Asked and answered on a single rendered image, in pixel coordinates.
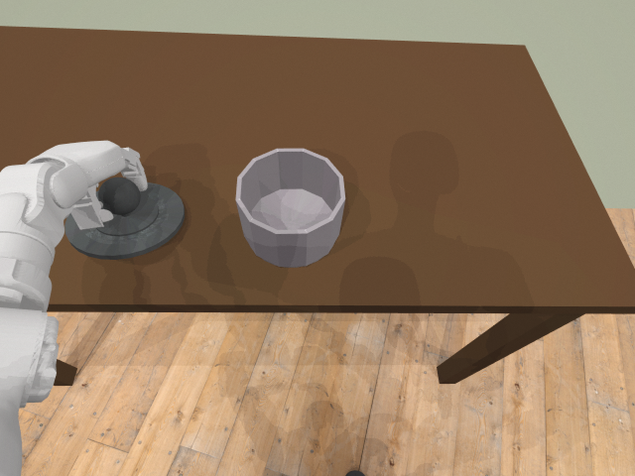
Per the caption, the robot left forearm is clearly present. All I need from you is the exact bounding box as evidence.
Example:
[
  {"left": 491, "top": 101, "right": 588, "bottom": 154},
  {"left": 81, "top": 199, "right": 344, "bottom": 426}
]
[{"left": 0, "top": 154, "right": 87, "bottom": 312}]

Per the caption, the left robot upper arm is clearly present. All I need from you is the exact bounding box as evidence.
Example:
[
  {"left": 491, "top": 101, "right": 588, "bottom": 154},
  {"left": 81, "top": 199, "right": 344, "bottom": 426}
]
[{"left": 0, "top": 307, "right": 59, "bottom": 476}]

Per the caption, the pot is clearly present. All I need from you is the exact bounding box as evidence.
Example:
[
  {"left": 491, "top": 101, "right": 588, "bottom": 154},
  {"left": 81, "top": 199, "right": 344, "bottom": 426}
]
[{"left": 235, "top": 149, "right": 345, "bottom": 268}]

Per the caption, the robot left hand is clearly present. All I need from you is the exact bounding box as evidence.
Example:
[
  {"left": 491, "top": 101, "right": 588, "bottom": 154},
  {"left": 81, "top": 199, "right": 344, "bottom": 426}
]
[{"left": 41, "top": 141, "right": 148, "bottom": 230}]

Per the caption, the knob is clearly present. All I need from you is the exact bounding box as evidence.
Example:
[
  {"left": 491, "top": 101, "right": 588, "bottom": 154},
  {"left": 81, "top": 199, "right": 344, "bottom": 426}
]
[{"left": 98, "top": 178, "right": 141, "bottom": 215}]

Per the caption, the table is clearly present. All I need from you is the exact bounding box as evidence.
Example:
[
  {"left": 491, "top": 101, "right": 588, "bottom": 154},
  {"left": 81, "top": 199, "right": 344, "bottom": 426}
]
[{"left": 0, "top": 26, "right": 635, "bottom": 386}]

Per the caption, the lid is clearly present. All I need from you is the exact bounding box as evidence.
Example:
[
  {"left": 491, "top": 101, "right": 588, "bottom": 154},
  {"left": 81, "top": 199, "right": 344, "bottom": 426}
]
[{"left": 64, "top": 182, "right": 185, "bottom": 260}]

